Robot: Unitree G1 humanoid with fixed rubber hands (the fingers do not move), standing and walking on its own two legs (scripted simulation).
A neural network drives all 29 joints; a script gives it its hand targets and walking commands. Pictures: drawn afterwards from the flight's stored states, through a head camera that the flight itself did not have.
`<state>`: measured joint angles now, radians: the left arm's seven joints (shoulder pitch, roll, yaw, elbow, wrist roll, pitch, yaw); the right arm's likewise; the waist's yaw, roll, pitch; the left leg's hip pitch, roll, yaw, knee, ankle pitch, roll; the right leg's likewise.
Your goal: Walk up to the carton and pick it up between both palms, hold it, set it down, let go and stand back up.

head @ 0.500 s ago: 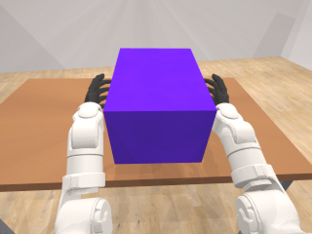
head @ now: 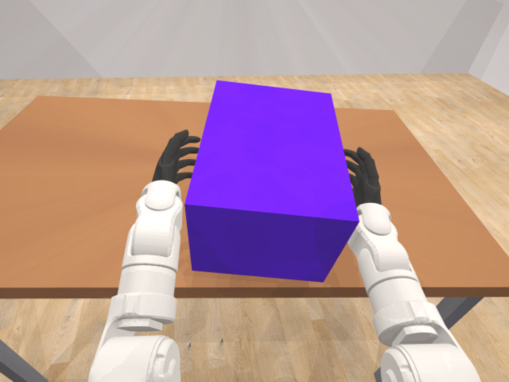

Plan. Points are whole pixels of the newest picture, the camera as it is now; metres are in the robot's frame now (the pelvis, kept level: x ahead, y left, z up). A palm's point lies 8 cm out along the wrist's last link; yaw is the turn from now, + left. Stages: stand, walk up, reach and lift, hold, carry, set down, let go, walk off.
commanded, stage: set down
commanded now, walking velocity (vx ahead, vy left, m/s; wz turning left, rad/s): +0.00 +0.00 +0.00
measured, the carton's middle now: (266, 175) +0.44 -0.02 +0.13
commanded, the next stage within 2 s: none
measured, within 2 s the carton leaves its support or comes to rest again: neither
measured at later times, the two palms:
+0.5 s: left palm (173, 179) +0.41 +0.14 +0.15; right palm (362, 200) +0.37 -0.17 +0.14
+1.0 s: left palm (185, 179) +0.43 +0.12 +0.13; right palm (364, 202) +0.38 -0.18 +0.12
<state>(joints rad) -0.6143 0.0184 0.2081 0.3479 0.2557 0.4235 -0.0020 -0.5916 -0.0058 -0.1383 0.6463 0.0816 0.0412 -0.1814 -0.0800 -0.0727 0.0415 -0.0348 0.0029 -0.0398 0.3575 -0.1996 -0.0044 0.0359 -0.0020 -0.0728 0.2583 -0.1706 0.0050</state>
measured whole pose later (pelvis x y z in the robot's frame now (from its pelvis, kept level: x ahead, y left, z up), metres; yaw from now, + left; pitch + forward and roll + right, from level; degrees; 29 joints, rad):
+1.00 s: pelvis +0.01 +0.00 +0.00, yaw -3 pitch -2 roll -1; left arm -0.80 0.04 0.34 0.82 0.27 0.20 -0.03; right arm -0.71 0.06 -0.40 0.84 -0.14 -0.01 -0.15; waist -0.07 -0.05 0.00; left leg -0.10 0.00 0.01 0.31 -0.18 0.00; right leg -0.06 -0.01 -0.03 0.25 -0.16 0.01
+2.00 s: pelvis +0.02 +0.00 +0.00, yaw -3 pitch +4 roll +0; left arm -0.84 0.07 0.40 1.04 0.27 0.02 -0.05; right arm -0.70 0.14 -0.55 0.84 -0.31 -0.09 -0.12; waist -0.08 -0.03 -0.06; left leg -0.21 0.00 0.01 0.31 -0.18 0.01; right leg -0.18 -0.01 -0.03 0.27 -0.16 0.02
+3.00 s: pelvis +0.03 +0.00 +0.00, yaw -3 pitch +6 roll -1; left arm -0.84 0.02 0.49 1.03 0.36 -0.12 -0.07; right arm -0.68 0.16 -0.64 0.86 -0.39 -0.27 -0.10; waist -0.06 -0.04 -0.01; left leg -0.24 0.01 0.01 0.33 -0.20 0.00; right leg -0.21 0.00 -0.03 0.26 -0.17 0.01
